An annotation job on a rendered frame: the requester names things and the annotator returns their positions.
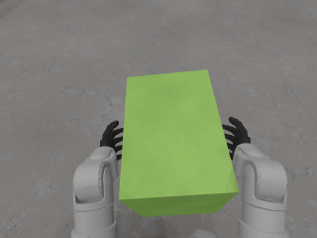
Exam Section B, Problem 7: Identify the right robot forearm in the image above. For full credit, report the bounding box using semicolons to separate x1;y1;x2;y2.
233;143;290;238

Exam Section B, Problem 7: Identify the left robot forearm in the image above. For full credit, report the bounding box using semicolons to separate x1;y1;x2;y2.
70;146;119;238

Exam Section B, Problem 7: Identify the robot right hand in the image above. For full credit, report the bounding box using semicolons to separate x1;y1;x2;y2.
222;117;251;161

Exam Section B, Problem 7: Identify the carton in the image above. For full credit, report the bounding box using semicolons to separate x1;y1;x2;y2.
119;69;239;217

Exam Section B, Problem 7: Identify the robot left hand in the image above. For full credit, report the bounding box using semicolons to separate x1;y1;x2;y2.
100;120;124;161

